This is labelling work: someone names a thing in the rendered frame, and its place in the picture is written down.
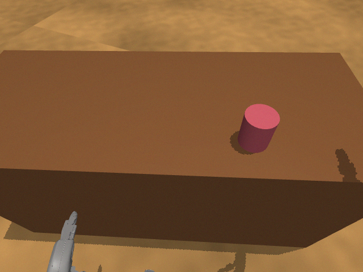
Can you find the left robot hand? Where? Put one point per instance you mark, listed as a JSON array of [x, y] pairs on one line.
[[62, 253]]

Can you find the can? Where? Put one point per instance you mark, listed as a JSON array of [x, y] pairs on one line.
[[258, 126]]

